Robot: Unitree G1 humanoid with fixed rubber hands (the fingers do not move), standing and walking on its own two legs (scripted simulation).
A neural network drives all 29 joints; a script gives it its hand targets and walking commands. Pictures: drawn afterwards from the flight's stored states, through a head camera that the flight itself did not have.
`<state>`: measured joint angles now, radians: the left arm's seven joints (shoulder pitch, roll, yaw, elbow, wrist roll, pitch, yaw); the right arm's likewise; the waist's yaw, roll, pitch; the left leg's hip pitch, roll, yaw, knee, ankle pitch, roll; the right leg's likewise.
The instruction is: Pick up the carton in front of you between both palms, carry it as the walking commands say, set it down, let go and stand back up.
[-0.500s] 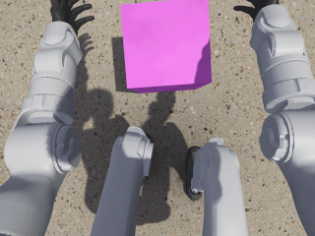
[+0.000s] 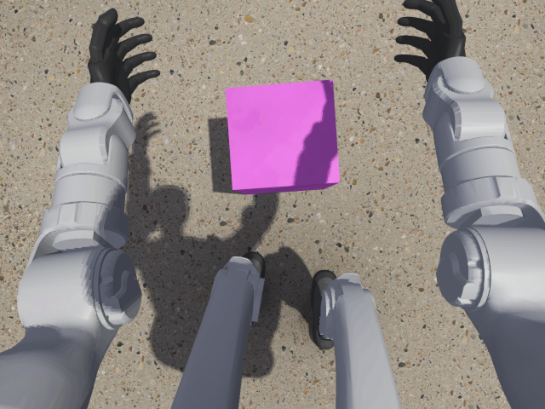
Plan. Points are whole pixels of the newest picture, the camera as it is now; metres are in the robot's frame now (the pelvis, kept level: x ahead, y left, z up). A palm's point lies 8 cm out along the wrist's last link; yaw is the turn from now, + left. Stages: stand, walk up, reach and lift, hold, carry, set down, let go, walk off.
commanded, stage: set down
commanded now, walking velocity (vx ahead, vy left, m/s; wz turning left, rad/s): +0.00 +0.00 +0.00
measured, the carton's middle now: (282, 146) +0.50 +0.06 -0.46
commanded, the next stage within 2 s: let go in 0.08 s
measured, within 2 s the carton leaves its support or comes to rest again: neither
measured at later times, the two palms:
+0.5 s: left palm (31, 139) +0.40 +0.27 +0.02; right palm (519, 148) +0.44 -0.16 +0.01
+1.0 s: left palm out of the picture +0.25 +0.23 +0.12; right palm out of the picture +0.29 -0.23 +0.11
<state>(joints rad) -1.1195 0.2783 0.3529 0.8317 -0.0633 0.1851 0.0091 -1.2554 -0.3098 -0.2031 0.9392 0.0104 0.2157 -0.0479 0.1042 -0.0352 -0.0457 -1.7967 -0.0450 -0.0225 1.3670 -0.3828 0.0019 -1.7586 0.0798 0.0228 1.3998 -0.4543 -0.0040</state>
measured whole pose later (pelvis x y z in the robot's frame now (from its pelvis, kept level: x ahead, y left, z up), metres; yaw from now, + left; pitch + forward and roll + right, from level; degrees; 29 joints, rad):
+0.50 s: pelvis +0.05 +0.02 +0.12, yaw +0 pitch +34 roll -1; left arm -0.51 0.24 0.23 0.64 0.04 0.08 -0.11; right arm -0.56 -0.14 -0.20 0.62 -0.09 0.12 -0.07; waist 0.07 0.00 -0.04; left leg -1.16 -0.04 -0.02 0.83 -0.27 0.03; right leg -1.11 0.06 0.06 0.83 -0.32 0.01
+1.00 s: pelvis +0.10 +0.00 +0.19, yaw +1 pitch +5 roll +0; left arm 0.22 0.21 0.04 0.44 -0.02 0.02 -0.08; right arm 0.16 -0.20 -0.07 0.49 -0.02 0.02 0.03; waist 0.03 0.01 0.03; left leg -0.32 -0.04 -0.05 0.45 -0.23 0.01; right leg -0.28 0.05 0.05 0.47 -0.28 -0.03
